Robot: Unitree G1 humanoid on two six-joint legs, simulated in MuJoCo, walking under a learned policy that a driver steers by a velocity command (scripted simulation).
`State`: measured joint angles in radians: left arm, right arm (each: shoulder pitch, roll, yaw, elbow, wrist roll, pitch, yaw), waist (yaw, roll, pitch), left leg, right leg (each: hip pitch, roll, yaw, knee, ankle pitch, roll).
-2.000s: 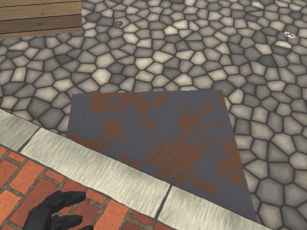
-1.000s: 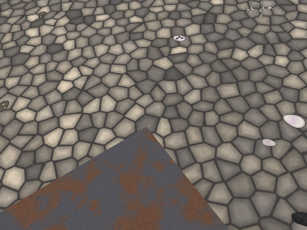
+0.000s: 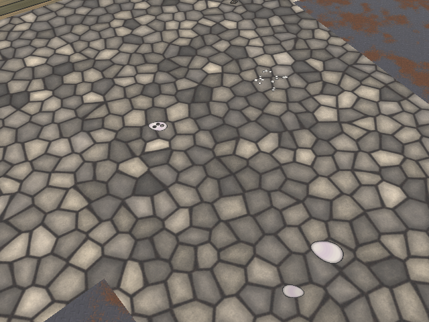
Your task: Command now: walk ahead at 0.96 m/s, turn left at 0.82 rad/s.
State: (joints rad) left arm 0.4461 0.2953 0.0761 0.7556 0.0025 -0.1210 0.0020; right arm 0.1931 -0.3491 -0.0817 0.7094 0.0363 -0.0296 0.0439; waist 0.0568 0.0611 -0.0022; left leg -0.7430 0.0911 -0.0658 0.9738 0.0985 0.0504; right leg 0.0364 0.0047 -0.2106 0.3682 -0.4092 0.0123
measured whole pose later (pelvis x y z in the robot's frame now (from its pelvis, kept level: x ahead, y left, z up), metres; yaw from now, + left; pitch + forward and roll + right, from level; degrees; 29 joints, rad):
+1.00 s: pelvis +0.48 +0.04 -0.11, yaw +43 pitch +0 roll -1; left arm 0.25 0.31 0.07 0.72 -0.02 0.02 0.00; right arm 0.12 -0.22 -0.02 0.69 -0.04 0.05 -0.01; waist 0.04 -0.04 0.04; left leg -0.27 0.01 0.02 0.53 -0.27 0.03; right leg -0.48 -0.01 0.03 0.90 -0.43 0.06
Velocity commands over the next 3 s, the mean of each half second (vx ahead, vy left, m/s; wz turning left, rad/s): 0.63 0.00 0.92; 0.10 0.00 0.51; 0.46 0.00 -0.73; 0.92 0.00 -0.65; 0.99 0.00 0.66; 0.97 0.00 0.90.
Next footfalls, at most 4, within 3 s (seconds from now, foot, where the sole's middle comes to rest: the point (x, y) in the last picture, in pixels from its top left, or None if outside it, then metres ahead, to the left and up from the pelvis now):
0.22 left None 0.36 0.07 -0.88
0.56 right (235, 288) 0.67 0.01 -0.88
0.88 left None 0.44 0.15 -0.88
1.38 right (256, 296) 0.65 -0.06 -0.88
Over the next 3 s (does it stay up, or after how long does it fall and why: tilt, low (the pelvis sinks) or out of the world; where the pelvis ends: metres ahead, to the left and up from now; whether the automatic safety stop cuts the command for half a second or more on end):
stays up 1.85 0.29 -0.13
